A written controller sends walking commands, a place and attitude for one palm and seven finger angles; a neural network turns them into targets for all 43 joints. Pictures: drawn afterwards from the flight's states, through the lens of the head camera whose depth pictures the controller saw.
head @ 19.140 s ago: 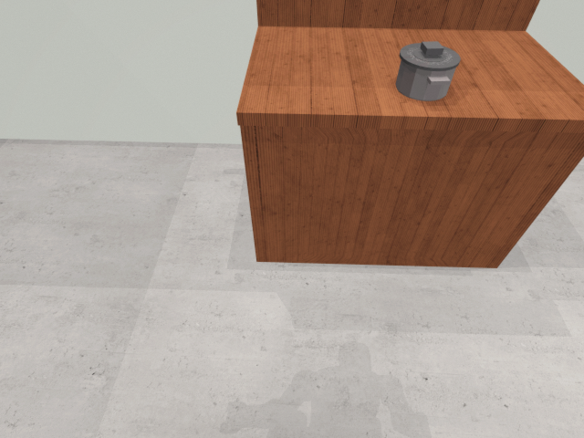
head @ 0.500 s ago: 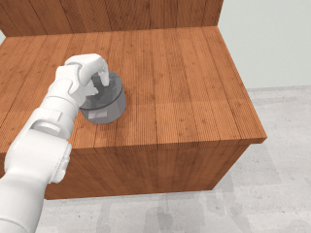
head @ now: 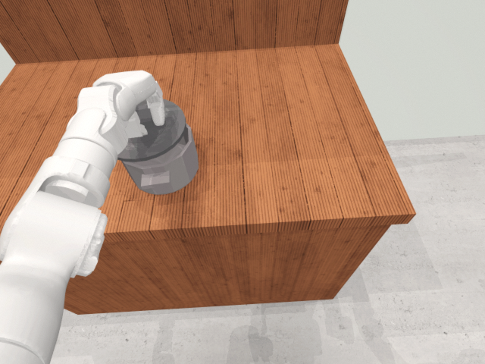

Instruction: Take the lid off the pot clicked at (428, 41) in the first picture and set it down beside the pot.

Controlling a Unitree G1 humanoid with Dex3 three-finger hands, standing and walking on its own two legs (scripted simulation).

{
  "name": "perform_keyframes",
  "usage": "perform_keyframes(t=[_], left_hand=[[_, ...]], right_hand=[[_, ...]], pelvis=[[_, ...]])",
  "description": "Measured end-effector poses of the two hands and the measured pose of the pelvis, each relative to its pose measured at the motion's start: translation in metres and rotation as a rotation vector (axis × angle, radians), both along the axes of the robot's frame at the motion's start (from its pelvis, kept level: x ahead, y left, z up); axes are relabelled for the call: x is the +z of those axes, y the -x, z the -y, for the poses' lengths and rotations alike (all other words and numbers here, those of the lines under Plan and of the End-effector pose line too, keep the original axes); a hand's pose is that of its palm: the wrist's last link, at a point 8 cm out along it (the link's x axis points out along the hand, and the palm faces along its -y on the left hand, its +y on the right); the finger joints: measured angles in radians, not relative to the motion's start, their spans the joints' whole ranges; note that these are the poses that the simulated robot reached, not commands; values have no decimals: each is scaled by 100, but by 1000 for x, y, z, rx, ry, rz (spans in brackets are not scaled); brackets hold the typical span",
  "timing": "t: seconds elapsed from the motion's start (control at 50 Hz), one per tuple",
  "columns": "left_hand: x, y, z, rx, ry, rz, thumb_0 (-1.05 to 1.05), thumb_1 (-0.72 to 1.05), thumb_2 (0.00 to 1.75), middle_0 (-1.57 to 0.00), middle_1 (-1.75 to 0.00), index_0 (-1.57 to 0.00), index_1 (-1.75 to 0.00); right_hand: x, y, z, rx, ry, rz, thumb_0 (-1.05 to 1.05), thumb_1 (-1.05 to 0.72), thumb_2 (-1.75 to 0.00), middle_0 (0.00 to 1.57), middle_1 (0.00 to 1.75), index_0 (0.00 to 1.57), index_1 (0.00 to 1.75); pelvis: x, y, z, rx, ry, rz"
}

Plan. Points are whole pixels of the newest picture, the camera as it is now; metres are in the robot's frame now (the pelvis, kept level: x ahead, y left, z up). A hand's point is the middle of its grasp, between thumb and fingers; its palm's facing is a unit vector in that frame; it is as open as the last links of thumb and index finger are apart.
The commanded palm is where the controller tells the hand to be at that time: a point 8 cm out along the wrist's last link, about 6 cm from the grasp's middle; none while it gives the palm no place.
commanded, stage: lift the lid straight up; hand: left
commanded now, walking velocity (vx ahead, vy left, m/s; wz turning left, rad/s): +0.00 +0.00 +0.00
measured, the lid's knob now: (139, 118) +0.53 +0.15 +0.11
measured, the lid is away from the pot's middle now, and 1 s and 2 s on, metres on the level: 0.01 0.01 0.07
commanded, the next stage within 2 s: move the lid sideways beside the pot in 1.48 s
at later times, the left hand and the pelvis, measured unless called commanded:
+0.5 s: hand (130, 99) +0.50 +0.14 +0.18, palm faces -0.35 -0.05 -0.94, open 5.9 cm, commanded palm +0.50 +0.15 +0.24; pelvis +0.00 +0.00 +0.00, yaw +0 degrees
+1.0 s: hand (125, 73) +0.50 +0.14 +0.22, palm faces -0.31 -0.04 -0.95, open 5.9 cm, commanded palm +0.50 +0.14 +0.29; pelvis +0.00 +0.00 +0.00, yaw +0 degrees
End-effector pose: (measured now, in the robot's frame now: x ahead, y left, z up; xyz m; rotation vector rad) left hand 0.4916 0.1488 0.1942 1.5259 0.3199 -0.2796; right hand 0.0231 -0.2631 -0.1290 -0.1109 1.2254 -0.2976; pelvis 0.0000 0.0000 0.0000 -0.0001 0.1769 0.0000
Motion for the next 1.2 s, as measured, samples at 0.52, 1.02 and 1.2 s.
perform_keyframes(t=[0.52, 1.02, 1.2], left_hand=[[43, -4, 3, 9, 3, 33, 2, 34, 76, -43, -90, -83, -110], [84, -7, 12, 69, -10, 66, 2, 34, 76, -43, -90, -83, -110], [99, -4, 12, 61, -12, 71, 2, 34, 76, -43, -90, -83, -110]], right_hand=[[4, -13, -1, 30, 0, 50, 1, -91, -90, 20, 30, 20, 30], [5, -9, 5, 37, 4, 57, 1, -91, -90, 20, 30, 20, 30], [6, -6, 6, 38, 8, 53, 1, -91, -90, 20, 30, 20, 30]], pelvis=[[2, 0, 0, 6, -3, 10], [2, 5, 4, 5, -6, 13], [3, 4, 4, 11, -5, 17]])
